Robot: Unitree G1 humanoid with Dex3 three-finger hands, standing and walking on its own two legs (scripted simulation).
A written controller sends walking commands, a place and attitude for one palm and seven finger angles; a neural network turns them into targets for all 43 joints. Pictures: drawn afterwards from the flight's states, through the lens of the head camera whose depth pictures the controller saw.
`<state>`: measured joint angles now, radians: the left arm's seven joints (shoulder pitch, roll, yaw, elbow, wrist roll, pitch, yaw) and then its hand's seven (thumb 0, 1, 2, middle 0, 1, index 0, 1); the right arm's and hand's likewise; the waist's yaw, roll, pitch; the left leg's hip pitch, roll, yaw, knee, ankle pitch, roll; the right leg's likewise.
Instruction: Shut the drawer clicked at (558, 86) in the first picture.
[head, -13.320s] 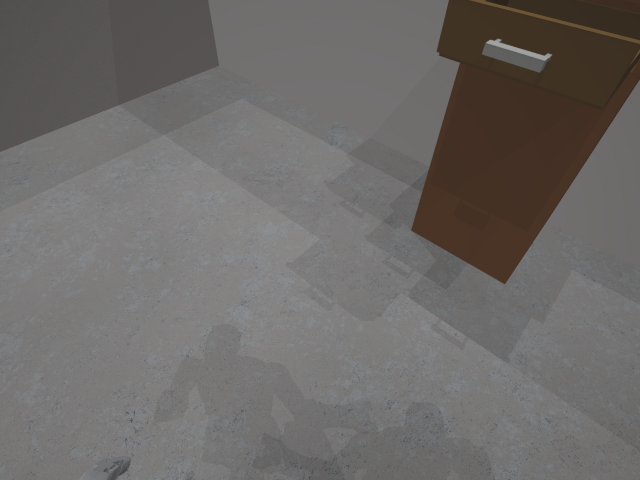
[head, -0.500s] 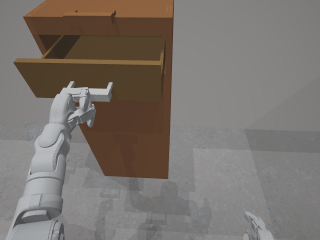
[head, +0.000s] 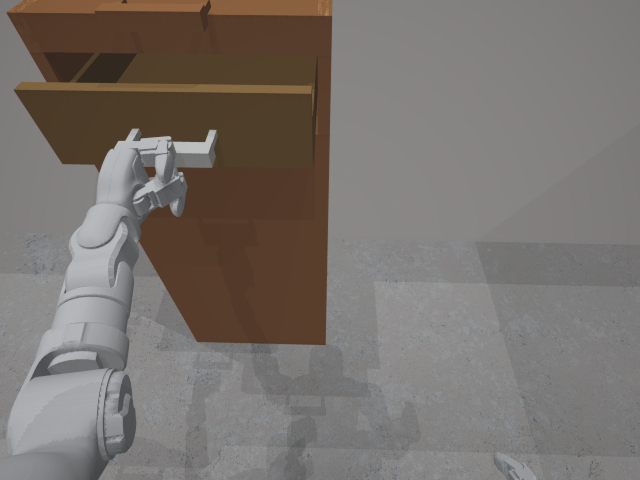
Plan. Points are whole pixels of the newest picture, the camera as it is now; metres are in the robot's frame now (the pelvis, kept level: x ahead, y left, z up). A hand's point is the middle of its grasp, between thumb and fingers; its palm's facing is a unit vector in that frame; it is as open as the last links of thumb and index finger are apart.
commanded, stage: push the drawer shut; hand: left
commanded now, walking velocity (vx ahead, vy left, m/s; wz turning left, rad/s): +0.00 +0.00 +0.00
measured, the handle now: (169, 144) +0.51 +0.22 +0.15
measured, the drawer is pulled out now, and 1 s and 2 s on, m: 0.09 0.00 0.00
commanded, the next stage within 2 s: pull the fist back off the drawer in 0.98 s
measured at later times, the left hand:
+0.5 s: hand (186, 153) +0.49 +0.19 +0.15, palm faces -0.01 -1.00 -0.01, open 3.4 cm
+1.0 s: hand (188, 136) +0.53 +0.20 +0.15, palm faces -0.01 -1.00 -0.02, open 3.0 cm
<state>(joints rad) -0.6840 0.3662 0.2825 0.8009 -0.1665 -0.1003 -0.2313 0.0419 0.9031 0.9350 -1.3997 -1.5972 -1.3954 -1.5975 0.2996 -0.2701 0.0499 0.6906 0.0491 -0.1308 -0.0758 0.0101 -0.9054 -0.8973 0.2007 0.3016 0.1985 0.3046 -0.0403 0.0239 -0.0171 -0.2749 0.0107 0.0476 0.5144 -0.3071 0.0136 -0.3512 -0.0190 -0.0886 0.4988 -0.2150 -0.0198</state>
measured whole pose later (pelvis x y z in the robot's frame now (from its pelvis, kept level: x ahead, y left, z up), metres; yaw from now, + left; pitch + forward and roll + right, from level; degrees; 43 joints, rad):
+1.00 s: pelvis +0.00 +0.01 -0.01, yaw +0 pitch +15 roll -2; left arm -1.17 0.58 0.35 1.34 -0.06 -0.22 -0.25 -0.01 0.73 0.98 -1.40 -1.60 -1.39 -1.60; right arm 0.45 -0.28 0.05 0.73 0.00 -0.06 -0.04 0.00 -0.91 -0.90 0.20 0.30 0.20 0.30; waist -0.16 0.02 -0.04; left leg -0.56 0.01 0.03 0.65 -0.35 0.03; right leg -0.60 -0.02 -0.10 0.56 -0.22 0.00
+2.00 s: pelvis +0.02 +0.00 +0.00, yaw -1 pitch +9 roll -1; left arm -0.76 0.39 0.33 0.84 -0.16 -0.12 -0.25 0.02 0.90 0.90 -1.40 -1.60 -1.40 -1.60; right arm 0.32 -0.28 0.02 0.62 0.04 -0.03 -0.04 0.01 -0.91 -0.90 0.20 0.30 0.20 0.30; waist -0.05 0.04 -0.07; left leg -0.36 0.03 0.05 0.57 -0.35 0.01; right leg -0.43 0.00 -0.08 0.52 -0.24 -0.02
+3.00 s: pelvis +0.00 +0.00 +0.01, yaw +0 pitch -6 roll -1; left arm 0.40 0.29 0.25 -0.34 -0.04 -0.12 0.09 0.02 0.89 0.90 -1.40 -1.60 -1.40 -1.60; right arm 0.20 -0.23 0.02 0.65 -0.01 -0.09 -0.06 0.01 -0.90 -0.90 0.20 0.30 0.20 0.30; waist 0.05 0.08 0.03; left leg -0.02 0.01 0.05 0.37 -0.25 0.01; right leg -0.09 0.00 -0.08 0.34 -0.15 -0.02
